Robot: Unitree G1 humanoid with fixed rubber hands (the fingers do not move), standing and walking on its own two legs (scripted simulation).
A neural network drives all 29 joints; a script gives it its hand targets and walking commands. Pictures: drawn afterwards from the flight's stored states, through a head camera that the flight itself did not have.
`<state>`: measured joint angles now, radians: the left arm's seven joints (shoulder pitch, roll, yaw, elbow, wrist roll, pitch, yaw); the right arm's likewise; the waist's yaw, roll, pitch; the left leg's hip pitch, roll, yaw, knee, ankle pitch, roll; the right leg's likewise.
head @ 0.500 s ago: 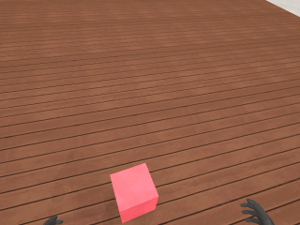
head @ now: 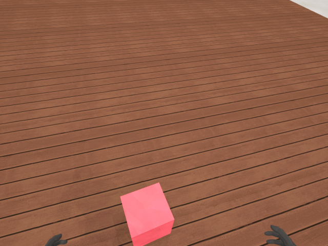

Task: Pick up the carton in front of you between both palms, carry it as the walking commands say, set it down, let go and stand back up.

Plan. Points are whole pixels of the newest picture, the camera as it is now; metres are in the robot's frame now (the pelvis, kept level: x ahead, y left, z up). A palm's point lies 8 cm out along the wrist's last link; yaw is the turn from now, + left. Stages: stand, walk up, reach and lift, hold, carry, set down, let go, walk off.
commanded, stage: stand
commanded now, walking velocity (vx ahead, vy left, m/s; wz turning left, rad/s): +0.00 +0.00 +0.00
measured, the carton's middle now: (146, 216) +0.39 +0.06 -0.65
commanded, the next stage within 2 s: none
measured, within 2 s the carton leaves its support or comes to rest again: neither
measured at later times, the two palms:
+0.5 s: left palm out of the picture +0.07 +0.30 -0.11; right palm out of the picture +0.08 -0.31 -0.08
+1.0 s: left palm out of the picture +0.04 +0.31 -0.11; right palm out of the picture +0.08 -0.31 -0.09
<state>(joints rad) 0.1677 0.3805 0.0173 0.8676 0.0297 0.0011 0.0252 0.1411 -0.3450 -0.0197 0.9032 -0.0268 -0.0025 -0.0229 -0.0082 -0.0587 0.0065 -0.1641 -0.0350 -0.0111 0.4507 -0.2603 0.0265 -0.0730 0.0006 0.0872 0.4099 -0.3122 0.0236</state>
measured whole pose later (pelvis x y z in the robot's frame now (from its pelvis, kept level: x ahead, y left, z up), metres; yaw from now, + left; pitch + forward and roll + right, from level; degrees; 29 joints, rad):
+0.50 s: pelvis -0.02 +0.00 +0.00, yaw +1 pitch -3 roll +0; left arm 0.16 0.38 0.00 0.98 0.02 -0.01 0.02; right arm 0.12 -0.37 0.00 1.03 -0.02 -0.01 -0.02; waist 0.00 -0.05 0.01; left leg -0.14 -0.03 -0.04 0.39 -0.20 0.02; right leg -0.04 0.00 0.06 0.34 -0.25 0.02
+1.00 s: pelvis -0.02 +0.00 +0.01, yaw +2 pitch -3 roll +0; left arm 0.18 0.40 0.00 1.03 0.02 -0.01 0.01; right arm 0.10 -0.38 0.00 1.08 -0.01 -0.01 -0.01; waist 0.00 -0.04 0.02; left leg -0.14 -0.04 -0.04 0.36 -0.18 0.02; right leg -0.04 -0.01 0.06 0.32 -0.24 0.03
